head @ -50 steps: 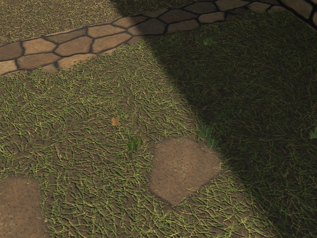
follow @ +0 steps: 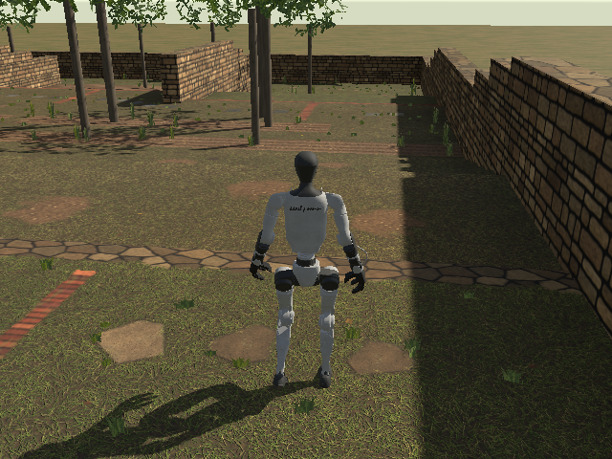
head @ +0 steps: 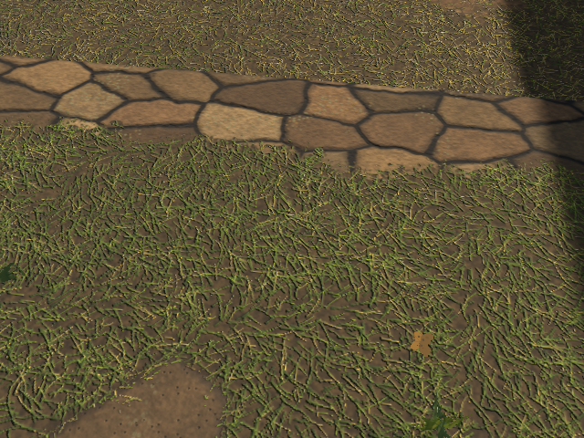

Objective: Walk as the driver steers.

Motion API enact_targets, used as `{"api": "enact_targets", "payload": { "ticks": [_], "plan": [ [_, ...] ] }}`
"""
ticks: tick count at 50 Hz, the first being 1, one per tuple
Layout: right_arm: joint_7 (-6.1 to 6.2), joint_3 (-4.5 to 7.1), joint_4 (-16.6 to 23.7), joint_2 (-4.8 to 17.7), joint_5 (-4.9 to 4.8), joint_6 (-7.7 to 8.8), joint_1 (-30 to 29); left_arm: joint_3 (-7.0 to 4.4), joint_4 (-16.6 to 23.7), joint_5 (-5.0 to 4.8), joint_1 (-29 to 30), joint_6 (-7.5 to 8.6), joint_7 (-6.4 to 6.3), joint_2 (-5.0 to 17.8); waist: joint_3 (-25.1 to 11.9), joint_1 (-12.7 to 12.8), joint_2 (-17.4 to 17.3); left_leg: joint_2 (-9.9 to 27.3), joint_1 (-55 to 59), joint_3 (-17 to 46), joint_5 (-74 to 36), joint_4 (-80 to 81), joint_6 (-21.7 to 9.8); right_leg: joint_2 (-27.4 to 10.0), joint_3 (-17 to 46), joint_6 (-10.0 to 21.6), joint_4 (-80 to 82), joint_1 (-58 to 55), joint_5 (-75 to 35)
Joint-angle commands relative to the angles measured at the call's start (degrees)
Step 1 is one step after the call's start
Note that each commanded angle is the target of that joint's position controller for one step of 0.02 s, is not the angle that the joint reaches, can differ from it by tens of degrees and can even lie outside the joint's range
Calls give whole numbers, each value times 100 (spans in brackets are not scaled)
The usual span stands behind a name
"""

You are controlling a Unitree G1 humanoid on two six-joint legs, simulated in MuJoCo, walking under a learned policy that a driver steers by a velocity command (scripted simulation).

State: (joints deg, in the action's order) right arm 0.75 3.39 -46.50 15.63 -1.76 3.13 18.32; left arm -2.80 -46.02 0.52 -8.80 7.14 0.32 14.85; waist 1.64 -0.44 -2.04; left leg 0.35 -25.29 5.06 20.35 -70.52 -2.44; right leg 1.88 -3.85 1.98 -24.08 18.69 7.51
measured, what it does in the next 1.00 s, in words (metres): walks ahead: left foot, then right foot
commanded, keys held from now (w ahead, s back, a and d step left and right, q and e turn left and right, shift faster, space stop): w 0.46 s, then no key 0.54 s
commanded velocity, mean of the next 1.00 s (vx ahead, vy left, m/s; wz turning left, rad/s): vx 0.33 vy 0.00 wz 0.14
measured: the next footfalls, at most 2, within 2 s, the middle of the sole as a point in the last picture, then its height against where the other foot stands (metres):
left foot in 0.36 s outside the picture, level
right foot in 0.80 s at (313, 397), level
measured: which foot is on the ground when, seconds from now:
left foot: up 0.00-0.34, down 0.36-0.84, up 0.86-1.00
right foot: down 0.00-0.38, up 0.40-0.78, down 0.80-1.00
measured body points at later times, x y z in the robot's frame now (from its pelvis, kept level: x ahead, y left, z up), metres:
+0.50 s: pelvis +0.26 +0.08 +0.00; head +0.29 +0.10 +0.45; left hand +0.30 +0.36 -0.14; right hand +0.42 -0.16 -0.10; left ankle +0.30 +0.17 -0.74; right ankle +0.20 -0.09 -0.64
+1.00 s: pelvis +0.42 +0.07 +0.00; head +0.44 +0.06 +0.44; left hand +0.53 +0.33 -0.12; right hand +0.53 -0.18 -0.14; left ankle +0.36 +0.21 -0.71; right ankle +0.52 -0.02 -0.74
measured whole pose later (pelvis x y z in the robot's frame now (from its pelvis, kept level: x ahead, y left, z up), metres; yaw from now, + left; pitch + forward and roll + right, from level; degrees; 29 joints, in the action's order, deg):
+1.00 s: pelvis +0.42 +0.07 +0.00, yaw +7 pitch +2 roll +0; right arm 2.3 2.4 -51.2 14.3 -0.1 -0.9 12.1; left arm -1.3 -50.3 1.2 -6.0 1.7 0.0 11.8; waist 1.0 0.0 -1.6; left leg 1.3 -19.3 1.8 29.5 -45.5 2.1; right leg 0.9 -2.4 2.6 -27.0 22.8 6.1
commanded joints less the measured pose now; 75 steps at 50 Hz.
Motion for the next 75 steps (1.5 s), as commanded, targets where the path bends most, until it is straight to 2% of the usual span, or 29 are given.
{"api": "enact_targets", "payload": {
  "ticks": [1, 5, 10, 15, 17, 18, 19, 20, 21, 22, 23, 24, 29, 33, 38, 40, 41, 42, 43, 44, 46, 48, 50, 52, 55, 56, 58, 62, 75],
  "plan": [
    [-28, 73, 471, 177, -18, -20, 168, -132, 97, 0, -239, 82, 34, 482, -279, 19, 602, 679, -1019, 170, -313, 56, 2, -1618, 1558, 1003, 1521, -948, -132],
    [-25, -2, 732, 80, 85, -31, -319, -227, -160, -41, -497, 127, 75, 769, -74, 31, 405, 731, -1432, 207, -897, 1115, 55, -1694, 1040, 1226, 1800, -977, -685],
    [-198, -101, 990, 69, 96, 123, -1325, -233, -290, -156, -712, -12, 55, 976, 73, 330, 452, 594, -1005, -421, -2057, 2896, 76, -1407, 312, 961, 1668, -1050, -877],
    [-298, -53, 1297, 308, 48, 151, -1794, -253, -541, -256, -1111, -200, 52, 1182, 162, 349, 672, 366, -758, -630, -1300, 3713, -160, -1816, 447, 771, 1209, -1804, -947],
    [-275, 139, 1018, 613, 107, 161, -800, -217, -556, -255, -995, -272, 28, 1160, -410, -262, 628, -17, 787, -929, -1371, 4143, -392, -1539, 93, 527, -78, -1670, -2466],
    [-212, 317, 747, 979, 118, 144, 211, -126, -504, -173, -1008, -266, 0, 944, -1049, -692, 414, 229, 2279, -572, -1478, 4038, -603, -1238, -188, 293, -1430, -940, -2302],
    [-140, 466, 669, 1684, 232, 103, 930, 67, -262, -52, -1343, -169, 24, 375, -1781, -661, -960, 1786, 4312, 1988, -945, 4356, -1405, -445, -384, -123, -3816, 1295, -51],
    [-162, 389, 648, 1481, 158, 127, 1072, 85, -331, -114, -1427, -15, 44, 412, -2343, -615, -1249, 2344, 4647, 3833, -698, 5268, -1803, -88, 597, -113, -4916, 2210, 2506],
    [-199, 257, 665, 1090, 162, 164, 731, -56, -233, -300, -1064, 40, 80, 868, -1619, -552, -803, 2151, 4126, 3086, -722, 5282, -1530, -445, 821, -16, -5304, 2749, 2221],
    [-216, 189, 728, 855, 139, 176, 308, -52, -140, -313, -728, 47, 74, 857, -1096, -399, -568, 1889, 3367, 2178, -1139, 5292, -1329, -721, 699, 52, -5113, 2734, 1694],
    [-245, 137, 764, 664, 144, 182, -94, -60, -140, -215, -574, 15, 43, 782, -762, -213, -238, 1612, 2645, 1584, -1509, 5445, -1199, -915, 657, 35, -4754, 2496, 1261],
    [-267, 84, 804, 485, 177, 209, -388, -98, -171, -145, -608, -67, 18, 761, -538, -4, -285, 1392, 2081, 1117, -2251, 5617, -1087, -1042, 686, -4, -4435, 2104, 993],
    [-174, 121, 516, 595, 235, 313, -427, -53, -183, -36, -682, -333, -54, 381, -393, 328, -180, 1134, 1429, -68, -4925, 5776, -1121, -850, 552, -303, -3368, 1532, 263],
    [-47, 118, 289, 695, 221, 207, -260, 40, -17, -15, 65, -326, -4, 209, -411, 56, -263, 918, 1484, -529, -4707, 5701, -902, -621, 406, -282, -1633, 1045, -908],
    [-7, 119, -34, 728, 149, 98, -212, -19, 107, 20, 367, -300, 69, 462, -439, -12, -341, 1190, 2011, -196, -4300, 5146, -837, -457, 494, -51, -853, 798, -646],
    [16, 90, -109, 632, 89, 50, -287, -87, -48, 79, -30, -255, 71, 583, -623, 209, -165, 922, 2067, -199, -3769, 4517, -571, -336, 387, 150, -62, 63, -1344],
    [28, 58, -141, 540, 182, 71, -27, -173, -102, 120, -238, -240, 21, 914, -894, 144, 199, 534, 1838, -367, -3217, 3997, -292, -720, 745, 313, -107, -718, -3505],
    [12, -27, -245, 264, 294, 120, 662, -205, -111, 162, -340, -272, -26, 1130, -1470, -189, 958, 123, 929, -490, -1450, 3218, 7, -1486, 1438, 903, -524, -2134, -4934],
    [27, -104, -391, 97, 270, 81, 809, -98, -166, 114, -469, -370, -50, 640, -1792, -19, 1386, -91, 447, -444, 516, 2537, 262, -2034, 2119, 1515, -340, -2436, -4639],
    [41, -59, -316, 307, 172, -39, 404, 2, -219, 45, -503, -414, -27, 336, -1619, 128, 1358, -38, 157, -240, 1748, 2034, 380, -2139, 2488, 1636, 54, -2106, -3439],
    [122, 29, -242, 487, 115, -301, -73, 8, -172, 30, -64, -443, -8, 442, -1076, 93, 890, 184, -91, -82, 1684, 1636, 467, -1988, 2466, 1356, 540, -1284, -1169],
    [198, 53, -289, 425, 163, -468, -104, -36, -80, 61, 517, -476, -50, 572, -730, -106, 980, 324, 309, -97, 1100, 2186, 511, -1692, 2125, 1032, 915, -383, 187],
    [223, 17, -484, 207, 172, -474, 79, -34, -104, 85, 716, -541, -95, 508, -666, -200, 1041, 207, 986, -325, 424, 2912, 480, -1345, 1602, 837, 1002, 144, 587],
    [185, 13, -684, 96, 200, -440, 261, -27, -207, -3, 688, -586, -132, 458, -732, -287, 976, 61, 1595, -567, -614, 3787, 390, -1124, 1245, 676, 884, 312, 1103],
    [166, 43, -606, 398, 318, -433, 13, 16, -404, -14, 369, -584, -121, 329, -288, -61, 498, 488, 1418, -155, -416, 4618, 69, -723, 956, 70, 615, 436, 2151],
    [159, 93, -702, 578, 253, -403, -128, -6, -391, -23, 313, -587, -137, 289, -33, 153, -176, 417, 559, -94, 655, 4762, -44, -404, 565, -66, 392, -54, 1639],
    [151, 12, -729, 258, 267, -260, -369, -15, -483, 0, 306, -578, -179, 305, 46, 190, -358, 405, 87, -67, 763, 5109, 69, -389, 500, -57, -41, -706, 799],
    [134, 6, -910, 234, 216, -95, -157, -23, -720, -15, 148, -596, -190, 262, -77, 121, -97, 316, 552, -189, -262, 4888, 160, -404, 486, 66, -225, -771, -71],
    [134, -74, -1264, 73, 194, -165, 120, -55, -1215, -75, 57, -725, -233, 284, -168, 41, 185, 197, 1064, -375, -1458, 4681, 121, -412, 470, -6, -416, -972, -976]
  ]
}}
Keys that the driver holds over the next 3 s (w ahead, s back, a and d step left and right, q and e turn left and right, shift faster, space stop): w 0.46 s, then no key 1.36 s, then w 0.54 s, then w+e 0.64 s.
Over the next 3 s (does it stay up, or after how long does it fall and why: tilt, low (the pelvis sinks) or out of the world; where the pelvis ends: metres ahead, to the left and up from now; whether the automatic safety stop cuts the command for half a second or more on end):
stays up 0.97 0.14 0.00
